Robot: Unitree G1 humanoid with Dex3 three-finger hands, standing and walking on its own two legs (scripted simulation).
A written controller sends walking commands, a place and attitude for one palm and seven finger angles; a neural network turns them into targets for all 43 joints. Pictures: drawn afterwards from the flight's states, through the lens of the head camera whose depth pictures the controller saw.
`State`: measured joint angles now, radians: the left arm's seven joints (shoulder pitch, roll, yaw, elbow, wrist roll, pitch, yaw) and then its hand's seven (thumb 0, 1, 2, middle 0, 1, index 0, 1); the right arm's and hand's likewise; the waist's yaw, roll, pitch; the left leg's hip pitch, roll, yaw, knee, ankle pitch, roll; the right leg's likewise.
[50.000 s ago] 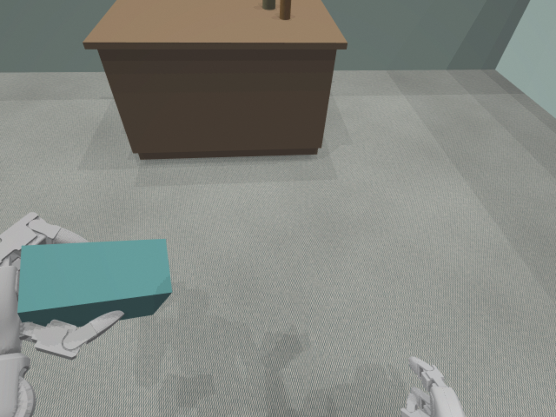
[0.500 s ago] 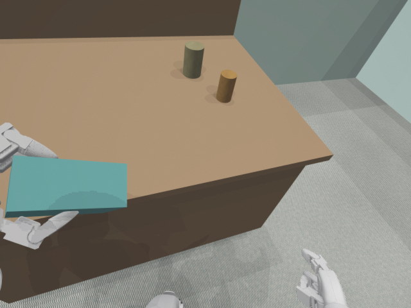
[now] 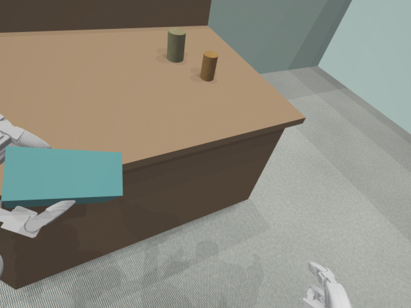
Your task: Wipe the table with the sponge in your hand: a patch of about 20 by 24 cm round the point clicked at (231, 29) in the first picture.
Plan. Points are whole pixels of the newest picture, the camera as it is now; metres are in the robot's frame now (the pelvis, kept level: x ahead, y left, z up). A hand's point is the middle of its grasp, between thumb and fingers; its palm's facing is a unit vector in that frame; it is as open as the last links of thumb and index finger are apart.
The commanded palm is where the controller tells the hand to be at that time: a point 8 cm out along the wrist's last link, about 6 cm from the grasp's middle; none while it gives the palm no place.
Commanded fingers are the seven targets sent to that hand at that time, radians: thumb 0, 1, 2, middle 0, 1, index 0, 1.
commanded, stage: stop stepping back and stand still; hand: left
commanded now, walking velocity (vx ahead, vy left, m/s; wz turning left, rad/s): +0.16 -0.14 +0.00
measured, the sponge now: (81, 179) +0.26 +0.21 +0.16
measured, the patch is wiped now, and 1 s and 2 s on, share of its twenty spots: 1.00 1.00 1.00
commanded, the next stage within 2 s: stand and wait in 1.10 s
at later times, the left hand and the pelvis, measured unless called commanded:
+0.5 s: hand (12, 294) +0.11 +0.22 +0.19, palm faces +0.38 -0.89 -0.26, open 10.1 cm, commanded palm +0.05 +0.26 +0.21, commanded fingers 0.00 0.10 1.30 -1.20 -1.60 -1.20 -1.60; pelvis -0.10 -0.02 +0.02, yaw +1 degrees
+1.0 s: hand out of the picture +0.05 +0.20 +0.19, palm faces +0.40 -0.85 -0.35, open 10.1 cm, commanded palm +0.00 +0.25 +0.21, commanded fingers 0.00 0.10 1.30 -1.20 -1.60 -1.20 -1.60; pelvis -0.14 -0.04 +0.02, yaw +4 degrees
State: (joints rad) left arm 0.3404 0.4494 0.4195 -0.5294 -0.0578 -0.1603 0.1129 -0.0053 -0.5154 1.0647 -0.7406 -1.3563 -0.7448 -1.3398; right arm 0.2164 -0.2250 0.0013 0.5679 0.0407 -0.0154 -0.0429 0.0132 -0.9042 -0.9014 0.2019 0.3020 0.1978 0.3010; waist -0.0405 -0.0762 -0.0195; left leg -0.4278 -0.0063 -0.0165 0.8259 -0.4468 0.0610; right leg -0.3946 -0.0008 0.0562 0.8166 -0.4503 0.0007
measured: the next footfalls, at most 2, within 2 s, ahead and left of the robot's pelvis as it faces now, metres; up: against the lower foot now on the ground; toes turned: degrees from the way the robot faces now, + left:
right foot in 0.36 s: -0.05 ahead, -0.10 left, +0.00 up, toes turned +4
left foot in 0.64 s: -0.16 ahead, +0.13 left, +0.00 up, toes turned +4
